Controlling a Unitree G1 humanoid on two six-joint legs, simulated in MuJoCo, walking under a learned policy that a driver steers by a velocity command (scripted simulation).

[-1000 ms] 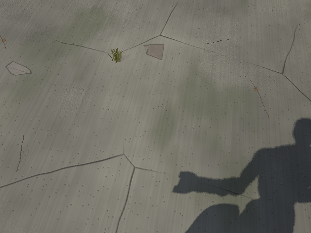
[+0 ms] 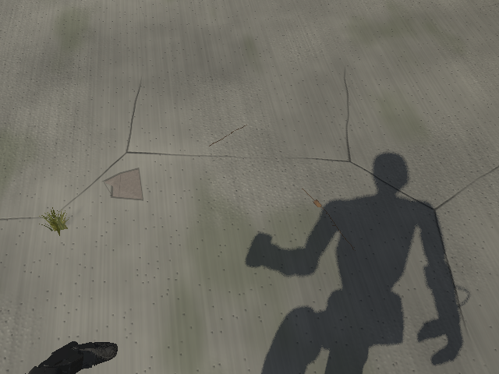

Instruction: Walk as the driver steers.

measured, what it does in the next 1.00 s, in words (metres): walks ahead, turning left: right foot, then left foot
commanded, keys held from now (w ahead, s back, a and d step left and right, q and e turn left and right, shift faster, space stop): no key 0.04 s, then q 0.60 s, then no key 0.24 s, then e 0.12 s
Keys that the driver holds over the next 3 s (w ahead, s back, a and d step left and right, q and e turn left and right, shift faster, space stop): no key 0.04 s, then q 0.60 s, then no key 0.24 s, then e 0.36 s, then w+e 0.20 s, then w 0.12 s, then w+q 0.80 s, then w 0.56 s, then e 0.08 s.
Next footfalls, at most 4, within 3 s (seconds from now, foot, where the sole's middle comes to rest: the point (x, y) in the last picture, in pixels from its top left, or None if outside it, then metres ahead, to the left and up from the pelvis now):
0.06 right None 0.21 -0.12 -0.77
0.50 left None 0.14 0.11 -0.77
0.94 right None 0.23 -0.11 -0.77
1.60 right None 0.28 -0.16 -0.77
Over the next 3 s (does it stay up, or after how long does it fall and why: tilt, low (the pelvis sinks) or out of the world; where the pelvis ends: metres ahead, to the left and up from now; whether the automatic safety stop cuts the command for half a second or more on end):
stays up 0.93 0.09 0.01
